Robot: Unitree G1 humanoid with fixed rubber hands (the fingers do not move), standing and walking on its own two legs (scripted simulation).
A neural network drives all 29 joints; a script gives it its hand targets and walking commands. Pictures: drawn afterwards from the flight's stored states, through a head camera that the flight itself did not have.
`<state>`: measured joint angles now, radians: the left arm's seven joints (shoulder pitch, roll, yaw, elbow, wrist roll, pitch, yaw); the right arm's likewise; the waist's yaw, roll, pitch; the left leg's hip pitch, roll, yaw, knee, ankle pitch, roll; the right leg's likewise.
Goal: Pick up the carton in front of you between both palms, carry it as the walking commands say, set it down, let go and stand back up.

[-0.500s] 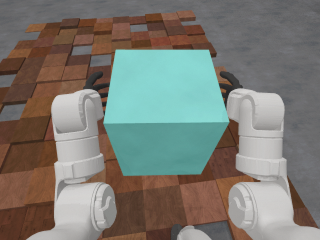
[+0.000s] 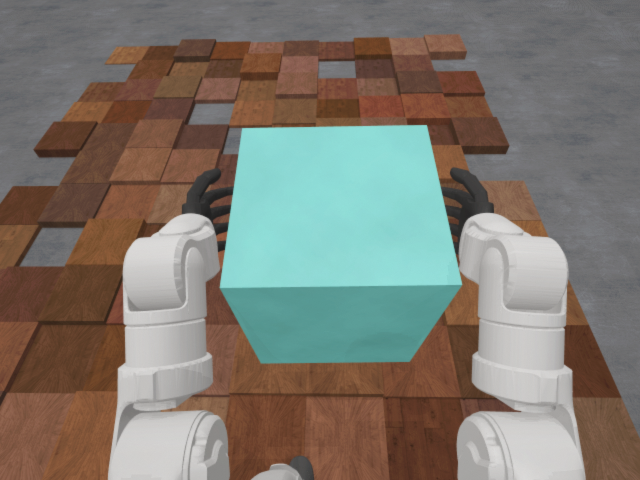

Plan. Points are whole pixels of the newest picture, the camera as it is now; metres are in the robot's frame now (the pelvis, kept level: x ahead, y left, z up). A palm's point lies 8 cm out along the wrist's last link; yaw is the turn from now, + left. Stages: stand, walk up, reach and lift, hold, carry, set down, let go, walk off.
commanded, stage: carry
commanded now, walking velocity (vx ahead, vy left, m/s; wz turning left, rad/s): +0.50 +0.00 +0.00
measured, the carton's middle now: (334, 257) +0.39 +0.02 +0.06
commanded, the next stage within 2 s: none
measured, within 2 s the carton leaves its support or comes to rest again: neither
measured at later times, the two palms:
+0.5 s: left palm (260, 98) +0.68 +0.15 +0.10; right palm (442, 101) +0.67 -0.15 +0.11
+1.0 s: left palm (259, 1) +0.96 +0.18 +0.15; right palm out of the picture +0.98 -0.12 +0.15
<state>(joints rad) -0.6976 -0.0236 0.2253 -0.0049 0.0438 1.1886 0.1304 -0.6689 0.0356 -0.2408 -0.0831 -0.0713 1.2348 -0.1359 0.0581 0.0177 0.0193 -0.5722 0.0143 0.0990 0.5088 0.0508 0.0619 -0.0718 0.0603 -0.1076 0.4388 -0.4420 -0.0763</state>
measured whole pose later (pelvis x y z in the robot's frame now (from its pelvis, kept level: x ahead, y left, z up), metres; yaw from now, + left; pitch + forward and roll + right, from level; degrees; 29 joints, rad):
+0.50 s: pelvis +0.32 +0.01 -0.01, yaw +0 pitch +4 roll -1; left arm -0.69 -0.01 0.25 0.11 0.08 1.24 0.13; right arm -0.69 0.03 -0.23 0.15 -0.05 1.21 -0.13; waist -0.06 -0.01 -0.03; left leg -0.04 -0.04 0.10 0.40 -0.37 0.09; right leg -0.66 -0.02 -0.11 0.61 -0.02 -0.05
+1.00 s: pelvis +0.61 +0.01 +0.01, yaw +1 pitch +5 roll -1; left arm -0.69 -0.02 0.20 0.11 0.05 1.20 0.14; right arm -0.66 0.01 -0.23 0.03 -0.06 1.24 -0.13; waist 0.05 0.02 -0.08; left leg -0.55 0.06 0.05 0.57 -0.03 0.02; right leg -0.14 0.02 -0.13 0.43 -0.38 -0.04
